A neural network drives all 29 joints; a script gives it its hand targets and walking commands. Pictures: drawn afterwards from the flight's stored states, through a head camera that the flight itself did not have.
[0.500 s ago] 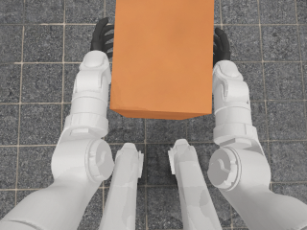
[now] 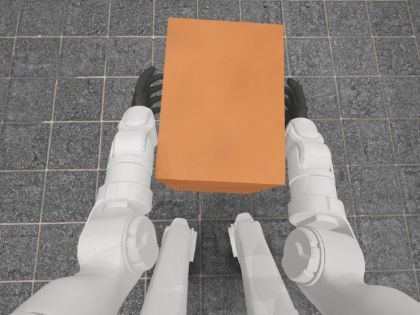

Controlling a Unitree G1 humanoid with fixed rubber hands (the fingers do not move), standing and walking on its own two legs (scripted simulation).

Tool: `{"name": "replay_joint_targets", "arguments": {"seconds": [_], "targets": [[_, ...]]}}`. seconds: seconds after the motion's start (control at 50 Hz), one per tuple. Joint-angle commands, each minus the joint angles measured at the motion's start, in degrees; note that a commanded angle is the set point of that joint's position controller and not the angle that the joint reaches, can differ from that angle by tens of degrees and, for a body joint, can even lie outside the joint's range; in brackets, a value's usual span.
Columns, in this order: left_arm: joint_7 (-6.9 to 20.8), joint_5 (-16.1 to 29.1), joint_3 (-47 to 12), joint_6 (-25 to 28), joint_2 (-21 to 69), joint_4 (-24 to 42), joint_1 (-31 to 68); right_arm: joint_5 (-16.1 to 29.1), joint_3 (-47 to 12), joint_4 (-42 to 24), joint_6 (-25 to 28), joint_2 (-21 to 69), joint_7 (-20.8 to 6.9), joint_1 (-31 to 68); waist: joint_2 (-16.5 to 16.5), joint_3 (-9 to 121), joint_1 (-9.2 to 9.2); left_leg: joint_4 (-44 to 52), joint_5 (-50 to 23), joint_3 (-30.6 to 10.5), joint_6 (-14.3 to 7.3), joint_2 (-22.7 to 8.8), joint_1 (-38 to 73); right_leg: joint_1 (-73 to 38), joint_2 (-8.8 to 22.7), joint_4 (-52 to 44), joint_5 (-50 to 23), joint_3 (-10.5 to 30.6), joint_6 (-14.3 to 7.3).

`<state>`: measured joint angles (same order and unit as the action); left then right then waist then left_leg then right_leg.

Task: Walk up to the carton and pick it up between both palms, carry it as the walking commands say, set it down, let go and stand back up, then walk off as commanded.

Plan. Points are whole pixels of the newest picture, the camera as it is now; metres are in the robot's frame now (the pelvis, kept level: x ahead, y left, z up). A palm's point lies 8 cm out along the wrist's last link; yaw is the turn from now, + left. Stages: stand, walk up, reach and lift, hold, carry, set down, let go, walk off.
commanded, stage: reach and lift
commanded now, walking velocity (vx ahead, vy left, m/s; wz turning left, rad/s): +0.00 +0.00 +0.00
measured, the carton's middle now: (217, 126) +0.46 -0.03 -0.12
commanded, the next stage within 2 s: none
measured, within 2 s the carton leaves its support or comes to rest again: neither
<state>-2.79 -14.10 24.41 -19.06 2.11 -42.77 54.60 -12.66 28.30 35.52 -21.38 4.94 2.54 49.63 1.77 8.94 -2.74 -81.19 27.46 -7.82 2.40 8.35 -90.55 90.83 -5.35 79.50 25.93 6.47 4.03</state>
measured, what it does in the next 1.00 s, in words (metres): rises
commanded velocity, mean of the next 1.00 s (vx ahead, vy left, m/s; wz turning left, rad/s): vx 0.00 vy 0.00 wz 0.00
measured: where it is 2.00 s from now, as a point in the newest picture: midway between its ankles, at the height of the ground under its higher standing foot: (211, 268)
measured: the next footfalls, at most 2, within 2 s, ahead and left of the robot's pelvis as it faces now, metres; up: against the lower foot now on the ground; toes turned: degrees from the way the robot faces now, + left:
none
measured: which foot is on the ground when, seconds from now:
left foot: down 0.00-1.00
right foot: down 0.00-1.00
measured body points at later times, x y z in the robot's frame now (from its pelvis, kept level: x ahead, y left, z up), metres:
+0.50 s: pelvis +0.02 +0.00 +0.06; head +0.20 +0.00 +0.48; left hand +0.46 +0.11 +0.01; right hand +0.43 -0.17 +0.01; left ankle +0.07 +0.12 -0.57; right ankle +0.08 -0.14 -0.57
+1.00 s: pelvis +0.04 +0.00 +0.13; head +0.17 -0.01 +0.56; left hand +0.43 +0.12 +0.08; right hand +0.40 -0.17 +0.08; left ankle +0.07 +0.12 -0.57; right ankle +0.08 -0.14 -0.57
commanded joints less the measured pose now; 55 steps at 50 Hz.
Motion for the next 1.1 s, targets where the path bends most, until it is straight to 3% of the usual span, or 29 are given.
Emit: {"name": "replay_joint_targets", "arguments": {"seconds": [0.0, 0.7, 1.08], "targets": [[12.72, 6.43, -27.58, 0.54, 63.52, -4.08, 30.74, 7.61, -31.85, 0.62, 2.06, 58.71, -13.10, 39.84, 1.01, 51.00, -1.37, 10.92, -15.37, 8.06, -0.59, 3.10, 28.94, -31.58, -4.34, -8.13, -15.75, -9.83, -1.20], [13.86, 5.26, -32.14, 2.08, 65.48, 0.77, 10.86, 6.21, -37.93, -3.72, 3.85, 61.34, -13.41, 19.13, -0.60, 37.96, -0.44, 30.72, -22.27, 4.31, -1.68, 0.58, 49.29, -52.96, -2.26, -28.65, -23.49, -4.88, -1.92], [15.40, 4.77, -35.18, 0.00, 66.59, 4.93, 3.18, 4.80, -39.94, -6.57, 1.89, 62.58, -14.48, 10.78, -0.90, 29.31, -0.21, 43.02, -26.20, 3.94, -1.74, -0.82, 63.87, -65.44, -1.22, -40.67, -26.86, -3.81, -2.28]]}}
